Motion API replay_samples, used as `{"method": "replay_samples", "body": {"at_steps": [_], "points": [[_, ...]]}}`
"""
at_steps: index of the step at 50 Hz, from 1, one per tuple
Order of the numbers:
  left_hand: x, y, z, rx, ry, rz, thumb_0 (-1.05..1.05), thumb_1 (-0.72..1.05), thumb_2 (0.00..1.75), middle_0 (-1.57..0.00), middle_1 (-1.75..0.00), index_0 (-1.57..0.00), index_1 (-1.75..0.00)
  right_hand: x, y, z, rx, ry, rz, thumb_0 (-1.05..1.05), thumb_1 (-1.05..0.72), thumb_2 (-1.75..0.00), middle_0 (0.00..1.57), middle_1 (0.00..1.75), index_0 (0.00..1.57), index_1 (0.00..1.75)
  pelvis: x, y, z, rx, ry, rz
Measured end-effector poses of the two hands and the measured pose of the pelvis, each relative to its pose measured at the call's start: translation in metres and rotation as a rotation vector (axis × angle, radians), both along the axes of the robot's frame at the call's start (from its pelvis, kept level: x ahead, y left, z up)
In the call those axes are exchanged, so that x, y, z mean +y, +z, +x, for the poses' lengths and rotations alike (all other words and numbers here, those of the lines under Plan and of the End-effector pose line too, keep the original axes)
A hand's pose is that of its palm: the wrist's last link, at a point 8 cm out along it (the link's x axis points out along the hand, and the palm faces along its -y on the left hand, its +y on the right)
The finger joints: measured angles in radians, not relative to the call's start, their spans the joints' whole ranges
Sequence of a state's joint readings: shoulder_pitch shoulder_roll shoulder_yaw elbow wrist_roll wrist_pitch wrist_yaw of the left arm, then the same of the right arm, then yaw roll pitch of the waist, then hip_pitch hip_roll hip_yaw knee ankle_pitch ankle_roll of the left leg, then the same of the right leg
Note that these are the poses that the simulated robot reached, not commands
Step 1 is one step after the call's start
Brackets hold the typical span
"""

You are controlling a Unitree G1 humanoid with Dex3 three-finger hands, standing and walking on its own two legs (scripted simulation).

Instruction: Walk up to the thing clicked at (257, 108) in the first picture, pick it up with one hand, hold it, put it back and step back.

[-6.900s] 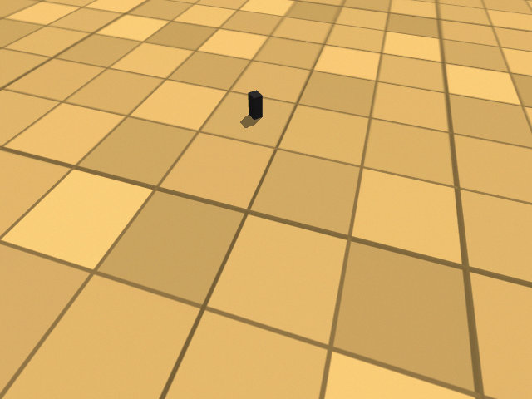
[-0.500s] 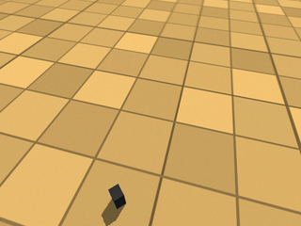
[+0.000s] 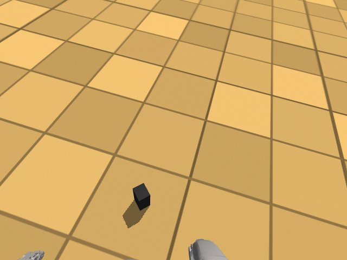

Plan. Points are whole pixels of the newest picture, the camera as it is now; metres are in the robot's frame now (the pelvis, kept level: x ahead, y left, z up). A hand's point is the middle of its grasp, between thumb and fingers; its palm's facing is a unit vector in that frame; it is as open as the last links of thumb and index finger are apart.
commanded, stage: walk up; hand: left
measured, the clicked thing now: (141, 197) +0.49 +0.12 -0.68
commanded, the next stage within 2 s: none
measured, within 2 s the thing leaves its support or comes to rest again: neither
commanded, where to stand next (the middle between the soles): +0.11 -0.06 m, yaw -3 degrees
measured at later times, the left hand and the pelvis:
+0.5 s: hand out of the picture +0.10 +0.18 -0.14, palm faces -0.08 -0.94 -0.34, open 7.4 cm; pelvis +0.02 -0.07 +0.00, yaw -5 degrees
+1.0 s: hand out of the picture +0.13 +0.25 -0.18, palm faces -0.07 -0.91 -0.40, open 7.4 cm; pelvis -0.01 -0.03 -0.02, yaw -3 degrees
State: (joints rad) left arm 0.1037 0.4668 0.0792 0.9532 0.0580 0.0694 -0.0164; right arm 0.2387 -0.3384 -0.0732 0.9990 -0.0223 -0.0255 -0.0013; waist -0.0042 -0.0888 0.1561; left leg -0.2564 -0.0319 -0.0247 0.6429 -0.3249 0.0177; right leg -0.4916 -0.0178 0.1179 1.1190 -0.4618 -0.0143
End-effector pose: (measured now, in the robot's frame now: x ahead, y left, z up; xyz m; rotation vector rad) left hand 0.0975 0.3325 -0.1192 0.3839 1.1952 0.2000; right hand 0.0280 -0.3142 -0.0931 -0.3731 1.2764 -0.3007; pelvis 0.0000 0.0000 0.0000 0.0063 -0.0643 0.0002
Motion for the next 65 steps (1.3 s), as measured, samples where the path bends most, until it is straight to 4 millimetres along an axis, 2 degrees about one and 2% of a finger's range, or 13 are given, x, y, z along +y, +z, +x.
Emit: {"method": "replay_samples", "body": {"at_steps": [6, 12, 15, 19, 26, 35, 40, 43, 47, 53, 59, 62, 65], "points": [[0.001, -0.004, -0.013, 0.049, 0.007, -0.056, 0.01, 0.90, 0.90, -0.20, -0.30, -0.20, -0.30, -0.025, 0.038, -0.049, 0.023, -0.085, -0.136, 0.01, -0.90, -0.90, 0.21, 0.30, 0.21, 0.30, -0.006, 0.009, 0.005, -0.016, -0.031, -0.006], [-0.023, -0.013, -0.021, 0.096, 0.002, -0.079, 0.01, 0.90, 0.90, -0.20, -0.30, -0.20, -0.30, -0.061, 0.056, -0.057, 0.013, -0.100, -0.198, 0.01, -0.90, -0.90, 0.21, 0.30, 0.20, 0.30, -0.026, 0.010, 0.008, -0.016, -0.067, -0.005], [-0.047, -0.012, -0.019, 0.107, -0.020, -0.088, 0.01, 0.90, 0.90, -0.20, -0.30, -0.20, -0.30, -0.077, 0.047, -0.043, -0.009, -0.082, -0.166, 0.01, -0.90, -0.90, 0.21, 0.30, 0.20, 0.30, -0.038, 0.008, 0.011, -0.007, -0.087, 0.001], [-0.080, -0.007, -0.009, 0.090, -0.043, -0.063, 0.01, 0.90, 0.90, -0.20, -0.30, -0.20, -0.30, -0.096, 0.013, -0.014, -0.047, -0.050, -0.096, 0.01, -0.90, -0.90, 0.21, 0.30, 0.20, 0.30, -0.057, -0.004, 0.015, -0.003, -0.095, -0.016], [-0.107, 0.023, 0.003, -0.007, -0.025, -0.047, 0.01, 0.90, 0.90, -0.20, -0.30, -0.20, -0.30, -0.079, -0.012, 0.037, -0.097, 0.004, 0.040, 0.01, -0.90, -0.90, 0.21, 0.30, 0.20, 0.30, -0.075, 0.006, 0.025, 0.005, -0.078, 0.000], [-0.069, 0.046, -0.006, -0.030, 0.009, 0.120, 0.01, 0.90, 0.90, -0.21, -0.30, -0.21, -0.30, -0.061, -0.023, 0.092, -0.122, 0.079, 0.100, 0.01, -0.90, -0.90, 0.21, 0.30, 0.20, 0.30, -0.063, 0.003, 0.035, 0.009, -0.056, -0.017], [-0.037, 0.036, -0.001, 0.001, -0.002, 0.143, 0.01, 0.90, 0.90, -0.20, -0.30, -0.20, -0.30, -0.044, -0.028, 0.103, -0.145, 0.074, 0.076, 0.01, -0.90, -0.90, 0.21, 0.30, 0.20, 0.30, -0.041, -0.007, 0.028, 0.023, -0.041, 0.004], [-0.021, 0.013, 0.014, -0.030, 0.001, 0.121, 0.01, 0.90, 0.90, -0.20, -0.30, -0.20, -0.30, -0.034, -0.034, 0.095, -0.140, 0.093, 0.028, 0.01, -0.90, -0.90, 0.21, 0.30, 0.20, 0.30, -0.030, -0.023, 0.022, 0.010, -0.015, 0.035], [-0.029, -0.006, 0.025, -0.058, -0.003, 0.066, 0.01, 0.90, 0.90, -0.20, -0.30, -0.20, -0.30, -0.026, -0.025, 0.071, -0.108, 0.096, -0.002, 0.01, -0.90, -0.90, 0.21, 0.30, 0.20, 0.30, -0.030, -0.023, 0.007, 0.000, -0.022, 0.017], [-0.056, -0.025, 0.014, -0.038, -0.086, -0.042, 0.01, 0.90, 0.90, -0.20, -0.30, -0.20, -0.30, -0.054, 0.009, 0.025, -0.158, 0.038, -0.128, 0.01, -0.90, -0.90, 0.21, 0.30, 0.21, 0.30, -0.041, -0.020, -0.017, 0.007, -0.082, 0.008], [-0.084, -0.022, -0.023, -0.030, -0.114, -0.098, 0.01, 0.90, 0.90, -0.20, -0.30, -0.20, -0.30, -0.105, 0.031, -0.033, -0.162, -0.003, -0.171, 0.01, -0.90, -0.90, 0.21, 0.30, 0.20, 0.30, -0.066, -0.017, -0.030, -0.010, -0.126, -0.015], [-0.092, -0.011, -0.056, -0.038, -0.090, -0.053, 0.01, 0.90, 0.90, -0.20, -0.30, -0.20, -0.30, -0.132, 0.023, -0.050, -0.150, -0.013, -0.166, 0.01, -0.90, -0.90, 0.21, 0.30, 0.20, 0.30, -0.082, -0.019, -0.038, -0.023, -0.112, -0.036], [-0.093, 0.005, -0.098, -0.024, -0.026, 0.005, 0.01, 0.90, 0.90, -0.20, -0.30, -0.20, -0.30, -0.138, 0.012, -0.058, -0.118, -0.038, -0.114, 0.01, -0.90, -0.90, 0.21, 0.30, 0.20, 0.30, -0.090, -0.011, -0.040, -0.033, -0.084, -0.023]]}}
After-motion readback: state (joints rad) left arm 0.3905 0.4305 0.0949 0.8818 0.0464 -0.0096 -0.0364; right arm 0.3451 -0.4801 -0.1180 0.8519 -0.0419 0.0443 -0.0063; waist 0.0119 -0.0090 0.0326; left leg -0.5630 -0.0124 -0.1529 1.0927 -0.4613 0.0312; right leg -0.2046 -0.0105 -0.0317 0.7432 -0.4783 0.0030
